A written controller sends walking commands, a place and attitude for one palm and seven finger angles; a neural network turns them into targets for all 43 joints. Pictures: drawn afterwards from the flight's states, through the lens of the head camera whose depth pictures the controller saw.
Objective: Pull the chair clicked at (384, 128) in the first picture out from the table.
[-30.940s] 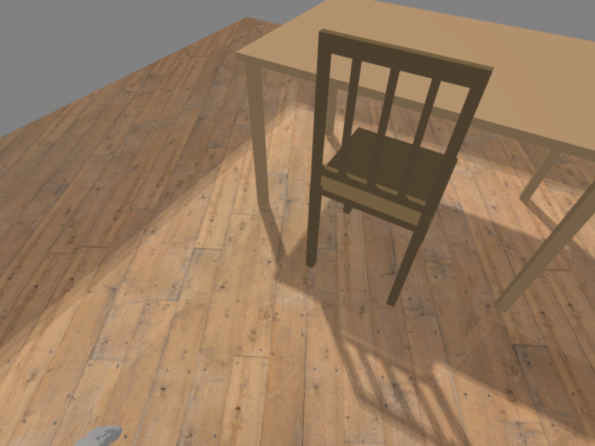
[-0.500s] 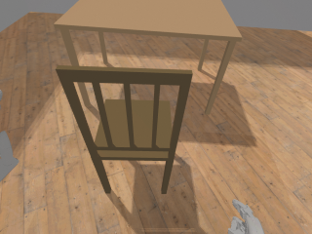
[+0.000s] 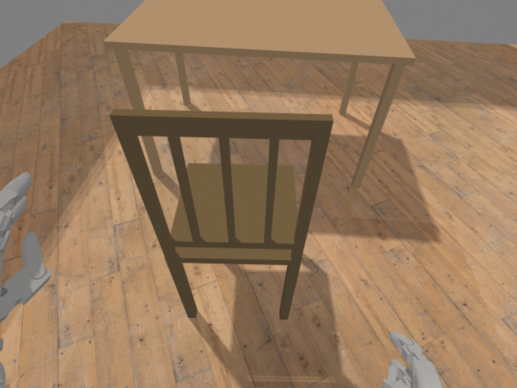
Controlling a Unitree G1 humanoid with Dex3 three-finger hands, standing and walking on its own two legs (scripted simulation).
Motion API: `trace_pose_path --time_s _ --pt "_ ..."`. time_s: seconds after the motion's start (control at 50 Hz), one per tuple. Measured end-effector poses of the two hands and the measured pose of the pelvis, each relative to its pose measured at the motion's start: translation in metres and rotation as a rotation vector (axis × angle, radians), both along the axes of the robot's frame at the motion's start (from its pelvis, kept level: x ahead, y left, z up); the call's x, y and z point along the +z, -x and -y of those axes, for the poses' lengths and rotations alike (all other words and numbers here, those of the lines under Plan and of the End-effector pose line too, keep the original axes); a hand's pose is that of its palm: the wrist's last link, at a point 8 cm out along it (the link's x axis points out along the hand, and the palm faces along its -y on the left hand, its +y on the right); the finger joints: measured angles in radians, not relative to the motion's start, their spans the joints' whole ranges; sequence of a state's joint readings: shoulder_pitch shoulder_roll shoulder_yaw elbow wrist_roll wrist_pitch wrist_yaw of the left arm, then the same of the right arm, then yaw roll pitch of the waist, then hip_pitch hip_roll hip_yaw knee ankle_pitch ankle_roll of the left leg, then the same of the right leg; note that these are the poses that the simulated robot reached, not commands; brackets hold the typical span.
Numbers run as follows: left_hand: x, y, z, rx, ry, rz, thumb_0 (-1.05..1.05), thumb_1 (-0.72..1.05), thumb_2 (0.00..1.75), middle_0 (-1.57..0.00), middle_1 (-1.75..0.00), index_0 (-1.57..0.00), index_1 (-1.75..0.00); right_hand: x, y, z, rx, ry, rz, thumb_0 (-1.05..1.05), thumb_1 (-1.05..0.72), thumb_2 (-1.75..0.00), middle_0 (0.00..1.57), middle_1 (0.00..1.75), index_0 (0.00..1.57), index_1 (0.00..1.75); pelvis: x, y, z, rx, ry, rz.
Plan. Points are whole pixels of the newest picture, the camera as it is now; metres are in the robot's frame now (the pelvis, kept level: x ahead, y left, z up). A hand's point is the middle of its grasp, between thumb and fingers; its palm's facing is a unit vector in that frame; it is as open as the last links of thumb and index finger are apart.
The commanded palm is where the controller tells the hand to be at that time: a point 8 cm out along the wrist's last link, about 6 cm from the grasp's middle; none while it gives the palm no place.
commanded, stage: let the arm hang, fingers relaxed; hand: left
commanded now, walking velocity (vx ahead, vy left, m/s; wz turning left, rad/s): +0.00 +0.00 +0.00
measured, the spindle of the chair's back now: (228, 196) +0.52 +0.10 -0.06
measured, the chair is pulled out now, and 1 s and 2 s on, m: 0.57 0.57 0.57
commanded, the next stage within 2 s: look to check the result in 1.06 s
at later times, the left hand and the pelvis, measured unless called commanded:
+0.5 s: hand out of the picture +0.00 +0.19 -0.17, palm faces +0.02 -0.97 -0.25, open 7.2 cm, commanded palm none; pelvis -0.01 -0.01 +0.00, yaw +0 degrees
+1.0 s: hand out of the picture -0.01 +0.15 -0.18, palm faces +0.04 -0.99 -0.17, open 7.3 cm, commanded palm none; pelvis +0.00 -0.01 +0.00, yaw +0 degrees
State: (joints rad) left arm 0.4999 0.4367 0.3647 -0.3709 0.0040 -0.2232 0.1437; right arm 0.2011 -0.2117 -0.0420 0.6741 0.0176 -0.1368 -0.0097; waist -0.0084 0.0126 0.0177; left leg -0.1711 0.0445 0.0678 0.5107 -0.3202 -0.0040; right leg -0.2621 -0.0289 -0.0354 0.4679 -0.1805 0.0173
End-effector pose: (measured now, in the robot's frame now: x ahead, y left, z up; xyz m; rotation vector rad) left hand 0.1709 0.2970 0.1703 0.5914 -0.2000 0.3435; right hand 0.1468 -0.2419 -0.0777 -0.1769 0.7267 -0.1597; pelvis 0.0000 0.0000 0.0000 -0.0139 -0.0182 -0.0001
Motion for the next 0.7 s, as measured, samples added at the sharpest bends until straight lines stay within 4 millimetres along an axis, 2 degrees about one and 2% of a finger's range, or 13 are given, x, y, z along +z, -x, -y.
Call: trace_pose_path --time_s 0.02,0.06,0.1,0.14,0.18,0.22,0.24,0.28,0.34,0.44,0.58,0.7 --pt "-0.024 -0.006 -0.004 0.014 0.033 -0.101 0.01 0.89 0.90 -0.20 -0.30 -0.20 -0.31 -0.006 -0.002 0.000 0.024 -0.006 -0.018 0.01 -0.91 -0.90 0.20 0.30 0.20 0.30 -0.002 0.001 -0.002 0.003 -0.006 -0.007" --pt "-0.086 -0.012 -0.008 0.069 0.145 -0.344 0.00 0.89 0.90 -0.20 -0.30 -0.20 -0.30 -0.020 -0.002 0.000 0.042 -0.019 -0.063 0.01 -0.91 -0.90 0.20 0.30 0.20 0.30 -0.006 0.004 -0.004 0.003 -0.019 -0.019" --pt "-0.155 -0.003 0.001 0.122 0.263 -0.607 0.00 0.90 0.90 -0.19 -0.30 -0.19 -0.30 -0.034 0.004 -0.002 0.041 -0.033 -0.110 0.01 -0.91 -0.90 0.20 0.30 0.20 0.30 -0.010 0.006 -0.004 -0.001 -0.027 -0.020" --pt "-0.215 0.021 0.024 0.139 0.363 -0.853 0.01 0.90 0.90 -0.19 -0.30 -0.19 -0.30 -0.044 0.016 -0.004 0.033 -0.046 -0.169 0.01 -0.91 -0.90 0.20 0.30 0.20 0.30 -0.011 0.008 -0.003 -0.003 -0.030 -0.015" --pt "-0.262 0.054 0.054 0.126 0.455 -1.058 0.01 0.91 0.90 -0.19 -0.30 -0.19 -0.30 -0.049 0.036 -0.007 0.020 -0.050 -0.242 0.01 -0.91 -0.90 0.20 0.30 0.20 0.30 -0.011 0.009 0.000 0.000 -0.033 -0.008" --pt "-0.295 0.090 0.084 0.107 0.548 -1.221 0.01 0.91 0.90 -0.19 -0.30 -0.19 -0.30 -0.051 0.061 -0.008 0.007 -0.041 -0.328 0.01 -0.91 -0.90 0.20 0.30 0.20 0.30 -0.010 0.010 0.003 0.001 -0.034 0.000" --pt "-0.305 0.105 0.094 0.126 0.603 -1.259 0.01 0.92 0.90 -0.20 -0.30 -0.19 -0.30 -0.051 0.074 -0.008 0.000 -0.034 -0.373 0.01 -0.91 -0.90 0.20 0.30 0.20 0.30 -0.009 0.011 0.005 0.003 -0.031 0.003" --pt "-0.311 0.116 0.090 0.193 0.651 -1.240 -0.04 1.00 0.90 -0.21 -0.30 -0.20 -0.30 -0.050 0.101 -0.007 -0.006 -0.019 -0.466 0.01 -0.91 -0.90 0.20 0.30 0.20 0.30 -0.007 0.012 0.010 0.012 -0.022 0.007" --pt "-0.314 0.134 0.081 0.213 0.628 -1.293 -0.06 1.02 0.90 -0.21 -0.30 -0.21 -0.30 -0.050 0.135 0.002 -0.042 0.002 -0.565 0.01 -0.93 -0.90 0.21 0.30 0.21 0.30 -0.004 0.013 0.012 0.013 -0.009 0.015" --pt "-0.309 0.167 0.068 0.272 0.576 -1.395 -0.03 0.97 0.90 -0.20 -0.30 -0.20 -0.30 -0.057 0.173 0.006 -0.093 -0.023 -0.642 0.01 -0.93 -0.90 0.20 0.30 0.20 0.30 -0.001 0.013 0.012 0.008 -0.005 0.025" --pt "-0.301 0.194 0.063 0.339 0.547 -1.468 0.00 0.93 0.90 -0.20 -0.30 -0.20 -0.30 -0.068 0.200 -0.009 -0.098 -0.095 -0.708 0.01 -0.92 -0.90 0.20 0.30 0.20 0.29 0.000 0.014 0.013 0.000 -0.012 0.017" --pt "-0.306 0.198 0.077 0.333 0.576 -1.491 0.00 0.91 0.90 -0.20 -0.30 -0.19 -0.30 -0.070 0.209 -0.025 -0.101 -0.135 -0.735 0.00 -0.91 -0.90 0.20 0.30 0.20 0.29 0.000 0.012 0.014 -0.004 -0.013 0.010"
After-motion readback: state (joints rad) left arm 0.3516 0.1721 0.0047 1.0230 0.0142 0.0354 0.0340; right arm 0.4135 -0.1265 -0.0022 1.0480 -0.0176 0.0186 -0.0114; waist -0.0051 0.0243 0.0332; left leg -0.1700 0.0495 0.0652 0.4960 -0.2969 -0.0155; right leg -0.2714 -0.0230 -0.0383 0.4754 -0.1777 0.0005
